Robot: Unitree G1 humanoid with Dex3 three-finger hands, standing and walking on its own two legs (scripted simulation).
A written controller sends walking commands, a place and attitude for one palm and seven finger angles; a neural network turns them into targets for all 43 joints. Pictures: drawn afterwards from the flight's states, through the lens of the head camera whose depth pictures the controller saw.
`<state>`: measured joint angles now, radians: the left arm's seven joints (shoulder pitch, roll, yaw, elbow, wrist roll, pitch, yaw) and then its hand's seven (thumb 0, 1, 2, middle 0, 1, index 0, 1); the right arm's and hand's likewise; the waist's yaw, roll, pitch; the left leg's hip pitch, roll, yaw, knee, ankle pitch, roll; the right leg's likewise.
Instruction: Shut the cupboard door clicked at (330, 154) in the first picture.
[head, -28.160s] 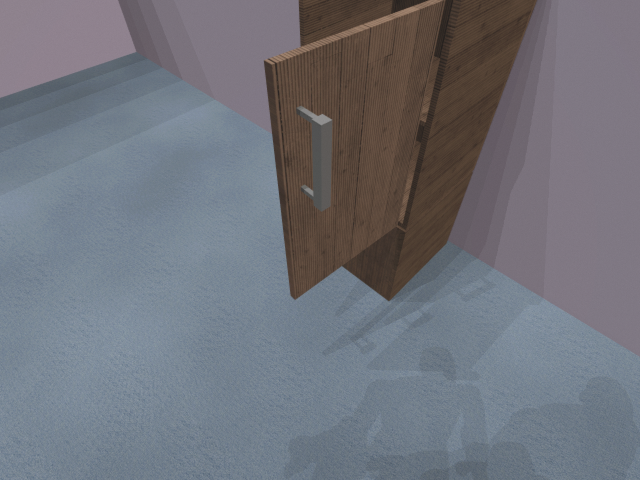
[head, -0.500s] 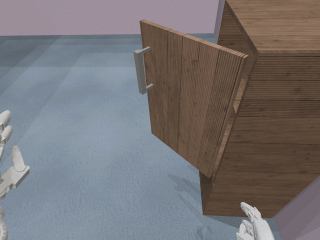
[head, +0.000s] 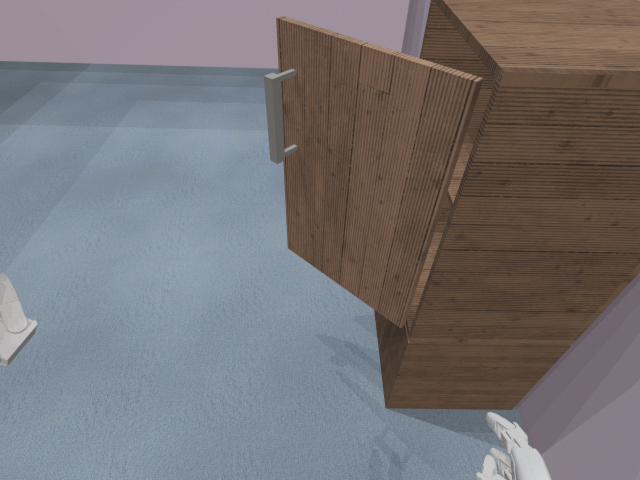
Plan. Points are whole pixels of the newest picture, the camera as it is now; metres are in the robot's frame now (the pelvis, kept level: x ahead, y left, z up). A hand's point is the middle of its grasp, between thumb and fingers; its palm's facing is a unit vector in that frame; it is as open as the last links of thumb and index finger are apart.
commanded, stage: step back with the hand held close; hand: left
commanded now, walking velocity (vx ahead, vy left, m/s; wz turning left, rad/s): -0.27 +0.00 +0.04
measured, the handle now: (283, 117) +0.74 +0.12 +0.11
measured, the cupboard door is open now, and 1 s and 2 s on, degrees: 48 48 48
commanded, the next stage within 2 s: stop stepping back and stand still in 0.80 s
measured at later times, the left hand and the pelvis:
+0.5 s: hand out of the picture +0.12 +0.27 +0.20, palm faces +0.58 -0.65 -0.49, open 7.4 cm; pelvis -0.06 -0.02 -0.01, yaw +3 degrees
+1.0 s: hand out of the picture +0.02 +0.26 +0.20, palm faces +0.52 -0.78 -0.36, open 7.4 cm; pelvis -0.19 -0.02 +0.01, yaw -1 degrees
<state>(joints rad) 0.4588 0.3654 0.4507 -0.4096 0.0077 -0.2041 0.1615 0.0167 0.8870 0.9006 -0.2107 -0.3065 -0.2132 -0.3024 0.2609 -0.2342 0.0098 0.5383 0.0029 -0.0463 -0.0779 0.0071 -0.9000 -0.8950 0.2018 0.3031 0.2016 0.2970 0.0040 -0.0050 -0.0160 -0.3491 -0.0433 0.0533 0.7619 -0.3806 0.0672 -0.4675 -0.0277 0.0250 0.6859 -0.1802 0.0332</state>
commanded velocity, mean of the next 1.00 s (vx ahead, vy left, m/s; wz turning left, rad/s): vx -0.31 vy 0.01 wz -0.05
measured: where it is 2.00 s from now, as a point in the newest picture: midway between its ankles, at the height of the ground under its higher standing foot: outside the picture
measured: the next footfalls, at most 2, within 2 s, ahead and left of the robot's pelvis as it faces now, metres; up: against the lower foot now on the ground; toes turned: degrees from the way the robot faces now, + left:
right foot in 0.96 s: -0.24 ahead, -0.15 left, +0.00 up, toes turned -1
left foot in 1.14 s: -0.13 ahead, +0.09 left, +0.00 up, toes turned +2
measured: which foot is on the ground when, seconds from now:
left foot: down 0.00-0.96, up 0.98-1.00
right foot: down 0.00-0.70, up 0.72-0.94, down 0.96-1.00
